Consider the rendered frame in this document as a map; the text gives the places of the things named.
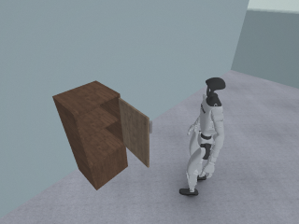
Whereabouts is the handle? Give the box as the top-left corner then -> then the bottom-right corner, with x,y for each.
149,120 -> 152,133

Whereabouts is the humanoid robot torso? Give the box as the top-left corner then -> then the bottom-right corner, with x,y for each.
197,96 -> 223,148

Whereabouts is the cupboard door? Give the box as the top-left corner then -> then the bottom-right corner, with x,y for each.
118,98 -> 150,168

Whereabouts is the left robot forearm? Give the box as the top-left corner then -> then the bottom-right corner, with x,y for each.
207,136 -> 223,165

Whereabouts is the robot right hand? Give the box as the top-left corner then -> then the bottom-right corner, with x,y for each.
187,124 -> 199,135

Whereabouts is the left robot upper arm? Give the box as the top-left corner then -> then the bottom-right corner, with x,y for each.
210,108 -> 225,142

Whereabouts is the right robot forearm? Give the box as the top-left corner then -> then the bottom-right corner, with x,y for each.
194,114 -> 201,127

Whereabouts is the robot head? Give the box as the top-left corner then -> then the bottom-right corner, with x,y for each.
206,77 -> 226,107

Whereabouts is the robot left hand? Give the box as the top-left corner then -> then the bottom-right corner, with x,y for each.
200,162 -> 215,178

